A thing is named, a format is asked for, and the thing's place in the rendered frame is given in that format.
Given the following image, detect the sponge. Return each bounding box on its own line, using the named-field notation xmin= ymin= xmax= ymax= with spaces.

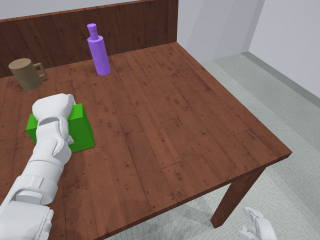
xmin=26 ymin=103 xmax=95 ymax=153

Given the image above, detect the table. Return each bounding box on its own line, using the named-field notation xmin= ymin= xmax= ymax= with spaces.
xmin=0 ymin=0 xmax=292 ymax=240

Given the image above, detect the robot left hand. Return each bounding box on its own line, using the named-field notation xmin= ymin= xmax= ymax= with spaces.
xmin=32 ymin=93 xmax=76 ymax=145

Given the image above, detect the robot right hand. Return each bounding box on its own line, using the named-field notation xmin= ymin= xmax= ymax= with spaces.
xmin=239 ymin=206 xmax=278 ymax=240

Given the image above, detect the left robot forearm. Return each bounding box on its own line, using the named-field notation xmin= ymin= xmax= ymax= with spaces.
xmin=0 ymin=114 xmax=72 ymax=217

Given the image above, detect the left robot upper arm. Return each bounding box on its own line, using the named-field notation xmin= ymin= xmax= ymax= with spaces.
xmin=0 ymin=200 xmax=54 ymax=240

